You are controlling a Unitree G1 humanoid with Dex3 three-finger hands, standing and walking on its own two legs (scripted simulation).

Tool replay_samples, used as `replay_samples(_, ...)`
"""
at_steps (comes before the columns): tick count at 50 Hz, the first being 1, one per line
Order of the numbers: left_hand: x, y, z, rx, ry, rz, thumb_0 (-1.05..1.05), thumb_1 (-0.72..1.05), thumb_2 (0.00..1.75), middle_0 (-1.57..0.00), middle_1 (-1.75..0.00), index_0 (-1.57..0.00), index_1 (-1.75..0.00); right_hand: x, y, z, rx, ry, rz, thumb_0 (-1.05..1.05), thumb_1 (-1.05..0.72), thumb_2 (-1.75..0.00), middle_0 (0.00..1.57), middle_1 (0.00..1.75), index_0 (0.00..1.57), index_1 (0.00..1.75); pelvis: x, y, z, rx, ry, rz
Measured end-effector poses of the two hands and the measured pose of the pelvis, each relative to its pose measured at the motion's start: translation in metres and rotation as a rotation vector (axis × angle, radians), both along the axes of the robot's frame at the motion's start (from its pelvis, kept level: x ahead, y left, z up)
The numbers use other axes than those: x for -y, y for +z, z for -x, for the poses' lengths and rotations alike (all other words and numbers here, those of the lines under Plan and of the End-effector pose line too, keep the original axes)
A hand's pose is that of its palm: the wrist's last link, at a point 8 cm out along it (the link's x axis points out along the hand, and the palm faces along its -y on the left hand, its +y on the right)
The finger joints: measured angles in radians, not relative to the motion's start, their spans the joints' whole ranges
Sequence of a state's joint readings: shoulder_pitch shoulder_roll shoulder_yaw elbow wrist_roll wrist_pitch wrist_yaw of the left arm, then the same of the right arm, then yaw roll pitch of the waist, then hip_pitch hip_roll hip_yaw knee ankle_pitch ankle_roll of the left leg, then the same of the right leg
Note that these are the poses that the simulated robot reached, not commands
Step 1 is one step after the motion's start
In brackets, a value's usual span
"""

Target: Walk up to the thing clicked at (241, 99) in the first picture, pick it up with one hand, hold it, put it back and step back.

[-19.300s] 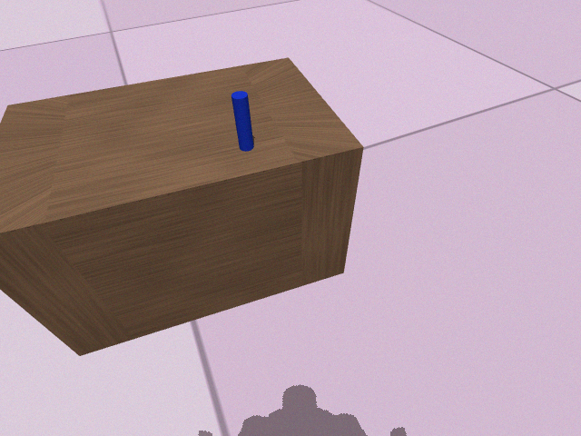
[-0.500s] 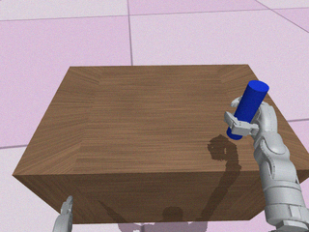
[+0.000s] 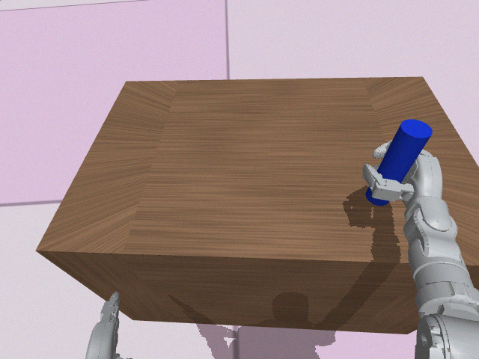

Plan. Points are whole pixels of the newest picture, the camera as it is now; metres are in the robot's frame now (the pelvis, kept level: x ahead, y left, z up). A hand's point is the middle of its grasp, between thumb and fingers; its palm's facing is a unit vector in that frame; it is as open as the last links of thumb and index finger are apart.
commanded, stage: crouch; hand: right
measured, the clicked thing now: (394, 167) +0.42 -0.21 +0.10
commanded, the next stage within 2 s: lower in 0.32 s
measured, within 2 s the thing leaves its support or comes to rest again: rests again in 1.62 s
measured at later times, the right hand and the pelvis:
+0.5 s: hand (379, 173) +0.44 -0.20 +0.05, palm faces +0.14 +0.99 +0.03, open 5.9 cm; pelvis -0.01 -0.01 -0.02, yaw +0 degrees
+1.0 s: hand (370, 183) +0.46 -0.21 +0.00, palm faces +0.15 +0.99 +0.01, open 5.9 cm; pelvis -0.02 -0.01 -0.05, yaw +1 degrees
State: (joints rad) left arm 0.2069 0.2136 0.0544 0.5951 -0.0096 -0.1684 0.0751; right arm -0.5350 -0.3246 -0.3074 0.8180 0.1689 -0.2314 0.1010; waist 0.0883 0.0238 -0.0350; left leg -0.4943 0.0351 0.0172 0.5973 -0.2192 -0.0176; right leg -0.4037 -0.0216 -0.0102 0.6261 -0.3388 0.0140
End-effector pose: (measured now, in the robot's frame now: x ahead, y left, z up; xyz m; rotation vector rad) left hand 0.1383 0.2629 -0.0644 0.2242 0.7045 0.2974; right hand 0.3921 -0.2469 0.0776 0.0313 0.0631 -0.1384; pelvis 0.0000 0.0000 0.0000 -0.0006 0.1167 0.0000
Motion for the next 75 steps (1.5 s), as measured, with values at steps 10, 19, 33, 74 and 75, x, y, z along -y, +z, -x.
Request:
replay_samples(10,0.003,-0.001,0.002,-0.004,-0.002,-0.010,-0.01,-0.56,0.07,-0.07,-0.05,-0.06,-0.06,0.004,-0.010,-0.015,0.017,0.001,0.004,-0.01,-0.05,-1.17,0.94,1.25,0.96,1.25,0.004,-0.007,0.000,-0.041,0.003,-0.009)
replay_samples(19,0.007,0.001,0.003,0.017,-0.014,-0.012,-0.01,-0.55,0.07,-0.07,-0.05,-0.06,-0.06,0.007,-0.020,-0.019,0.007,0.005,0.004,-0.01,-0.05,-1.17,0.94,1.25,0.96,1.25,0.006,-0.014,0.001,-0.068,0.002,-0.010)
replay_samples(33,0.005,0.000,0.016,0.023,-0.031,-0.058,-0.01,-0.56,0.07,-0.07,-0.05,-0.06,-0.06,0.010,-0.051,-0.027,-0.005,-0.002,0.003,-0.01,-0.06,-1.17,0.93,1.26,0.96,1.26,0.008,-0.031,0.015,-0.123,0.005,-0.010)
replay_samples(74,0.004,-0.001,0.012,0.073,-0.086,-0.123,-0.01,-0.55,0.07,-0.07,-0.05,-0.06,-0.06,0.012,-0.106,-0.041,0.004,-0.034,0.004,-0.01,-0.06,-1.18,0.92,1.28,0.95,1.28,0.003,-0.066,0.012,-0.229,-0.003,-0.026)
replay_samples(75,0.004,-0.002,0.012,0.071,-0.087,-0.124,-0.01,-0.55,0.06,-0.07,-0.05,-0.06,-0.06,0.012,-0.108,-0.040,0.003,-0.035,0.002,-0.01,-0.06,-1.18,0.92,1.28,0.95,1.28,0.003,-0.067,0.012,-0.231,-0.004,-0.027)
